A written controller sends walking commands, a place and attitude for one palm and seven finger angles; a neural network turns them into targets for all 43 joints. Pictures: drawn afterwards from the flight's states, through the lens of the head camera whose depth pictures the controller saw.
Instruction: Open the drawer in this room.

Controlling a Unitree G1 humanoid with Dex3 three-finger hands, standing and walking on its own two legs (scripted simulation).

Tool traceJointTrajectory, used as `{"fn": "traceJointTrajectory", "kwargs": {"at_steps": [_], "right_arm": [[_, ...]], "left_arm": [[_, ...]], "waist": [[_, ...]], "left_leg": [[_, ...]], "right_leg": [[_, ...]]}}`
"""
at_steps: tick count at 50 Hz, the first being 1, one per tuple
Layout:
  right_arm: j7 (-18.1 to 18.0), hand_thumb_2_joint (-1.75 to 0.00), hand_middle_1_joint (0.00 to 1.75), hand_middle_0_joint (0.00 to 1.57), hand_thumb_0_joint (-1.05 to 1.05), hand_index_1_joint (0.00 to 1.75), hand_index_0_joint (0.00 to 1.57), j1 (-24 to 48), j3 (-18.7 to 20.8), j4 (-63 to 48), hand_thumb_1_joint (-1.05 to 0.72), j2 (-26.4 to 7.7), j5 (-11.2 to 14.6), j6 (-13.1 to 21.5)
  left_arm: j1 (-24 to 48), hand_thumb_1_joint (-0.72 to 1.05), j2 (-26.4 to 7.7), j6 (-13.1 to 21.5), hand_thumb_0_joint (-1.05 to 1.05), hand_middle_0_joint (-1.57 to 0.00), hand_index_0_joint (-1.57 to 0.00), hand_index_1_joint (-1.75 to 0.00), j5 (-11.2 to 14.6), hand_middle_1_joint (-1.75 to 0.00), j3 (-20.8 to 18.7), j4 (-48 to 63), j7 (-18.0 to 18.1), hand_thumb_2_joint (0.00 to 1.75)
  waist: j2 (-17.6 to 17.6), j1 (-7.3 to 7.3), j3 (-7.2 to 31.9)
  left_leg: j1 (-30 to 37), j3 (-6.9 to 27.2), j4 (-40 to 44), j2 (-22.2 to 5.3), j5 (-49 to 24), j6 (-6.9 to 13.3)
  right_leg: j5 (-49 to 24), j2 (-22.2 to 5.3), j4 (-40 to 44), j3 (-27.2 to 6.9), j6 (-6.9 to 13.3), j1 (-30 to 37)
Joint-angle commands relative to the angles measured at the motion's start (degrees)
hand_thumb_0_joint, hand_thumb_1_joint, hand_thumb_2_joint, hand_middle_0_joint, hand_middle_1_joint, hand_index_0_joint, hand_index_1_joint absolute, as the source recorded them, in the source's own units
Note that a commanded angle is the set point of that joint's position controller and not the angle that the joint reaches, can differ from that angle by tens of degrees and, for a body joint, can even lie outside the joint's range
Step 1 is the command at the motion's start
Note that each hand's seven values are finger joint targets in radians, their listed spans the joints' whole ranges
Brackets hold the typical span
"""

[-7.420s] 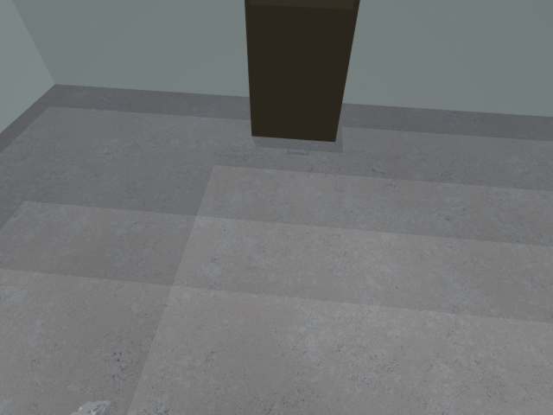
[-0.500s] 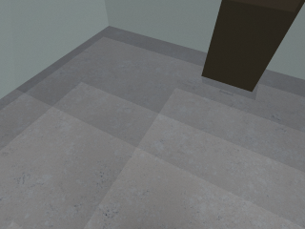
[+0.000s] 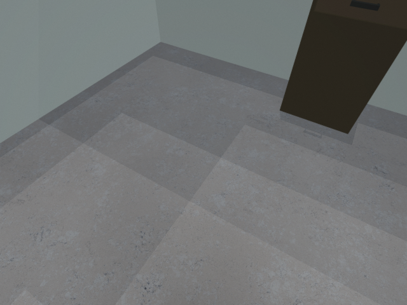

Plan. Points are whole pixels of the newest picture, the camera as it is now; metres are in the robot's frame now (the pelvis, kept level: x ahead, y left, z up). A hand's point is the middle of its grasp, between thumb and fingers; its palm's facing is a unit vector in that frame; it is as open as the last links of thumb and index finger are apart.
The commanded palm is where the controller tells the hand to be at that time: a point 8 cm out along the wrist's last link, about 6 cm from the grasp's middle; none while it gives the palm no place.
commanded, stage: stand and wait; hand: left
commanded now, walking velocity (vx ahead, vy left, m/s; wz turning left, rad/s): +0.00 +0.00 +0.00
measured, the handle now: (365, 4) +1.50 -0.70 +0.04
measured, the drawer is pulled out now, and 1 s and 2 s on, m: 0.00 0.00 0.00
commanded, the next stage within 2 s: turn or walk to find it in 0.10 s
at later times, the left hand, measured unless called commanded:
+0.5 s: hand out of the picture +0.08 +0.21 -0.17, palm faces -0.06 -0.97 -0.25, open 7.4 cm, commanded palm none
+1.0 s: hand out of the picture +0.01 +0.23 -0.19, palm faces +0.14 -0.96 -0.23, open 7.4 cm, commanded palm none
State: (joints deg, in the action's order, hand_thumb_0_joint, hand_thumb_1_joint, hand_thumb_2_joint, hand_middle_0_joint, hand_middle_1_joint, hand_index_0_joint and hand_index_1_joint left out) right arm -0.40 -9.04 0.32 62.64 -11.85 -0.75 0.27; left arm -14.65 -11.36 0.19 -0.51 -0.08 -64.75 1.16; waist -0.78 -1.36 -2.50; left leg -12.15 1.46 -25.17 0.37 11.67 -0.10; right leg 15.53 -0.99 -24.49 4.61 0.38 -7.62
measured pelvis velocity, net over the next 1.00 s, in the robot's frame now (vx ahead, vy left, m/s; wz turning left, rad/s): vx -0.01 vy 0.02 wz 0.12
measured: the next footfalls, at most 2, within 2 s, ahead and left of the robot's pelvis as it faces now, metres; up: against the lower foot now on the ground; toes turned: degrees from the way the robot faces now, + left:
right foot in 1.22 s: -0.02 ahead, -0.13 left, +0.00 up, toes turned -12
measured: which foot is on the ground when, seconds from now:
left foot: down 0.00-1.00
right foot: down 0.00-0.88, up 0.90-1.00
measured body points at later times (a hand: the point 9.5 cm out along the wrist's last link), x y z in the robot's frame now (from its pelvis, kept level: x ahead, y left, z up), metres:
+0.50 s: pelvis +0.00 +0.00 +0.00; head +0.02 +0.00 +0.45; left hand +0.08 +0.26 -0.15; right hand +0.01 -0.26 -0.15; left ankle +0.02 +0.12 -0.74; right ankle -0.02 -0.11 -0.74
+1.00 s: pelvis -0.01 +0.02 -0.01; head +0.03 +0.04 +0.44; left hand +0.00 +0.28 -0.17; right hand +0.08 -0.22 -0.15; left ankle +0.02 +0.11 -0.74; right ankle -0.05 -0.12 -0.69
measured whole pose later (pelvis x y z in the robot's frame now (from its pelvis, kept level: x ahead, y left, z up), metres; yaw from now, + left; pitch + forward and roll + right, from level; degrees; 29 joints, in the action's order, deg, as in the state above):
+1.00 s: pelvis -0.01 +0.02 -0.01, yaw +7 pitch +0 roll -1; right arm -0.5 -11.0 1.4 57.1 -11.3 -1.6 -0.5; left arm -11.2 -13.1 -2.8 -0.9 -2.0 -58.9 1.7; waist 1.2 -0.4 -5.0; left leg -18.5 -0.5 -31.7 2.1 13.1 3.5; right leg 28.6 -2.2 -54.4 2.3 -1.4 -19.8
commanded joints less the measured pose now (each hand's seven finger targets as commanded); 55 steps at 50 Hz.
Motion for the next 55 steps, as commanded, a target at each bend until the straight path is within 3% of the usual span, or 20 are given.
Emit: {"fn": "traceJointTrajectory", "kwargs": {"at_steps": [1, 6, 10, 17, 18, 20, 22, 27, 30, 34, 37, 40, 41, 42, 43, 44, 45, 47, 49, 55], "right_arm": [[-0.9, -0.9, 0.3, 0.2, 0.0, 0.3, 0.2, -0.5, 1.6, -1.3, -0.9, -10.0, 0.2, 0.8], [-0.9, -0.9, 0.3, 0.2, 0.0, 0.3, 0.2, 1.0, 1.7, -1.3, -0.9, -12.7, 0.2, 1.2], [-1.3, -0.9, 0.3, 0.2, 0.0, 0.3, 0.2, -1.8, 0.9, -1.0, -0.9, -7.7, 0.0, 0.3], [-1.6, -0.9, 0.3, 0.2, 0.0, 0.3, 0.2, -2.5, 1.4, -3.5, -0.9, -8.5, -0.2, -0.1], [-1.4, -0.9, 0.3, 0.2, 0.0, 0.3, 0.2, -2.5, 1.1, -3.2, -0.9, -8.5, -0.1, 0.2], [-1.2, -0.9, 0.3, 0.2, 0.0, 0.3, 0.2, -0.5, 1.7, -2.7, -0.9, -13.1, 0.2, 1.2], [-0.9, -0.9, 0.3, 0.2, 0.0, 0.3, 0.2, 0.9, 1.9, -2.3, -0.9, -14.9, 0.2, 1.8], [-0.4, -0.9, 0.3, 0.2, 0.0, 0.3, 0.2, -2.9, 1.0, -1.4, -0.9, -8.4, 0.0, 0.4], [-0.3, -0.9, 0.3, 0.2, 0.0, 0.3, 0.2, -3.4, 1.4, -2.5, -0.9, -8.4, -0.1, -0.3], [0.0, -0.9, 0.3, 0.2, 0.0, 0.3, 0.2, -3.6, 2.1, -4.7, -0.9, -8.5, -0.2, -1.0], [0.1, -0.9, 0.3, 0.2, 0.0, 0.3, 0.2, -4.5, 2.7, -6.4, -0.9, -7.7, -0.3, -1.5], [0.3, -0.9, 0.3, 0.2, 0.0, 0.3, 0.2, -4.2, 3.3, -8.0, -0.9, -6.9, -0.4, -2.0], [0.3, -0.9, 0.3, 0.2, 0.0, 0.3, 0.2, -4.6, 3.1, -8.0, -0.9, -6.3, -0.3, -1.9], [0.4, -0.9, 0.3, 0.2, 0.0, 0.3, 0.2, -5.9, 3.2, -7.9, -0.9, -6.7, -0.3, -1.6], [0.5, -0.9, 0.3, 0.2, 0.0, 0.3, 0.2, -7.5, 3.3, -7.9, -0.9, -8.7, -0.7, -1.1], [0.0, -0.9, 0.3, 0.2, 0.0, 0.3, 0.2, -9.4, 3.8, -7.3, -0.9, -11.9, -1.0, -0.7], [-0.8, -0.9, 0.3, 0.2, 0.0, 0.3, 0.2, -10.2, 4.1, -6.6, -0.9, -12.4, -0.7, -0.5], [-1.3, -0.9, 0.3, 0.2, 0.0, 0.3, 0.2, -6.2, 3.5, -7.0, -0.9, -11.1, -0.6, -0.2], [-1.5, -0.9, 0.3, 0.2, 0.0, 0.3, 0.2, -4.5, 3.1, -7.2, -0.9, -9.8, -0.4, 0.1], [-1.4, -0.9, 0.3, 0.2, 0.0, 0.3, 0.2, -4.4, 3.4, -5.2, -0.9, -9.8, -0.2, 0.2]], "left_arm": [[1.2, 0.9, -10.7, 1.3, 0.0, -0.2, -0.2, -0.3, -0.2, -0.3, -1.9, 2.7, 0.3, 0.9], [3.0, 0.9, -13.2, 1.6, 0.0, -0.2, -0.2, -0.3, -0.1, -0.3, -2.4, 3.0, -0.1, 0.9], [1.9, 0.9, -9.1, -0.1, 0.0, -0.2, -0.2, -0.3, 0.0, -0.3, -2.0, 3.2, 0.0, 0.9], [2.0, 0.9, -9.9, -1.1, 0.0, -0.2, -0.2, -0.3, -0.2, -0.3, -2.8, 6.0, -0.3, 0.9], [2.3, 0.9, -10.0, -0.7, 0.0, -0.2, -0.2, -0.3, -0.2, -0.3, -2.5, 5.7, -0.3, 0.9], [4.4, 0.9, -14.0, 0.8, 0.0, -0.2, -0.2, -0.3, -0.1, -0.3, -2.8, 5.5, -0.4, 0.9], [5.9, 0.9, -15.5, 1.3, 0.0, -0.2, -0.2, -0.3, -0.1, -0.3, -3.0, 5.3, -0.4, 0.9], [4.0, 0.9, -9.5, -0.4, 0.0, -0.2, -0.2, -0.3, 0.1, -0.3, -2.1, 5.2, 0.5, 0.9], [3.5, 0.9, -9.5, -0.9, 0.0, -0.2, -0.2, -0.3, 0.0, -0.3, -2.6, 6.2, 0.8, 0.9], [3.4, 0.9, -10.4, -1.1, 0.0, -0.2, -0.2, -0.3, -0.2, -0.3, -3.4, 7.9, 1.0, 0.9], [3.7, 0.9, -11.8, -1.1, 0.0, -0.2, -0.2, -0.3, -0.4, -0.3, -4.1, 9.9, 1.0, 0.9], [5.2, 0.9, -11.7, -1.1, 0.0, -0.2, -0.2, -0.3, -0.8, -0.3, -4.2, 11.6, 1.2, 0.9], [5.4, 0.9, -11.4, -1.1, 0.0, -0.2, -0.2, -0.3, -0.9, -0.3, -4.1, 11.7, 1.1, 0.9], [5.0, 0.9, -10.9, -1.3, 0.0, -0.2, -0.2, -0.3, -0.8, -0.3, -4.0, 11.7, 0.9, 0.9], [4.0, 0.9, -8.5, -1.6, 0.0, -0.2, -0.2, -0.3, -0.5, -0.3, -3.6, 11.7, 0.8, 0.9], [5.2, 0.9, -6.5, -1.8, 0.0, -0.2, -0.2, -0.3, -0.2, -0.3, -2.8, 11.9, 0.9, 0.9], [4.9, 0.9, -6.9, -1.9, 0.0, -0.2, -0.2, -0.3, -0.5, -0.3, -2.9, 11.7, 1.2, 0.9], [3.7, 0.9, -6.7, -1.5, 0.0, -0.2, -0.2, -0.3, -0.6, -0.3, -2.9, 10.2, 0.8, 0.9], [2.3, 0.9, -5.8, -1.2, 0.0, -0.2, -0.2, -0.3, -0.7, -0.3, -2.5, 8.7, 0.2, 0.9], [-0.3, 0.9, -3.7, -1.0, 0.0, -0.2, -0.2, -0.3, -0.5, -0.3, -1.3, 6.6, 0.2, 0.9]], "waist": [[1.9, 1.3, -0.3], [1.0, 1.05, 0.6], [0.5, 1.35, 1.2], [1.5, 1.07, 2.8], [1.1, 1.1, 3.2], [1.0, 0.79, 3.3], [-0.1, 0.55, 2.7], [-0.7, 0.53, 2.4], [-0.9, 0.27, 2.1], [2.4, 0.4, 2.4], [8.0, 0.9, 3.9], [9.7, 1.81, 1.5], [8.7, 2.2, 1.1], [3.9, 2.78, 1.3], [-5.7, 3.34, 1.7], [-15.8, 4.27, 2.5], [-13.4, 4.4, 3.2], [-8.1, 2.39, 3.6], [-5.0, 1.7, 4.8], [-5.4, 2.09, 5.6]], "left_leg": [[1.6, 4.0, 4.5, -6.0, -6.8, 1.1], [2.7, 4.1, 5.6, -6.5, -6.8, 1.2], [2.7, 1.2, 2.6, -7.2, -7.7, 0.0], [-0.3, -0.2, 0.4, -7.9, -4.1, 0.1], [0.0, 0.4, 1.4, -7.6, -4.6, 0.1], [0.9, 2.6, 4.1, -7.8, -5.7, 0.8], [1.0, 3.9, 5.4, -7.9, -7.0, 1.3], [-3.2, 4.8, 3.8, -7.4, -10.1, 0.9], [-6.1, 6.4, 2.4, -7.3, -10.1, 1.3], [-9.6, 6.1, -1.9, -5.5, -8.7, 1.1], [-9.9, 1.5, -10.6, -3.3, -5.3, 0.0], [-8.6, -2.4, -17.5, -3.8, 7.5, -0.9], [-6.5, -2.6, -14.3, -4.4, 6.6, -0.9], [-2.8, 0.0, -8.6, -6.1, -1.9, 0.2], [-0.7, 10.7, -1.1, -11.1, -11.8, 3.1], [-0.1, 25.3, 8.7, -17.8, -13.3, 7.6], [1.2, 28.5, 12.0, -19.3, -10.3, 9.0], [2.7, 23.2, 10.3, -17.4, -6.0, 11.1], [2.7, 16.9, 9.8, -14.6, -6.0, 10.4], [4.1, 13.4, 9.9, -12.7, -5.7, 9.8]], "right_leg": [[-3.3, -7.0, 8.3, -6.7, 0.7, -2.3], [-3.8, -6.9, 9.3, -7.5, 1.1, -1.1], [-9.8, -6.8, 6.7, -8.8, 0.9, -2.0], [-10.5, -6.3, 3.1, -11.2, 1.5, -2.8], [-9.7, -6.3, 3.8, -10.9, 1.4, -2.0], [-7.8, -5.9, 5.4, -9.7, 1.4, -0.4], [-7.5, -6.0, 5.8, -8.4, 1.2, 0.7], [-7.7, -6.8, 2.1, -4.7, -0.2, 1.9], [-6.3, -7.2, 0.4, -3.5, -0.4, 1.6], [-5.1, -9.9, 0.4, -4.1, 0.9, 1.5], [-7.4, -15.8, 2.3, -6.4, 4.4, 0.6], [-13.6, -19.8, 1.3, -5.7, 7.6, -4.3], [-14.6, -19.0, -0.8, -4.3, 6.9, -6.1], [-10.8, -16.1, -4.5, -1.1, 4.2, -9.1], [-1.9, -8.8, -12.5, 3.4, -0.1, -12.4], [13.1, -1.8, -23.5, 3.6, -2.6, -14.7], [19.5, -1.4, -31.4, -2.6, -2.1, -16.6], [15.3, -3.0, -34.9, -6.3, -1.9, -19.1], [12.3, -3.0, -32.5, -5.6, -2.1, -17.3], [10.6, -1.9, -14.4, -3.7, -2.6, -10.0]]}}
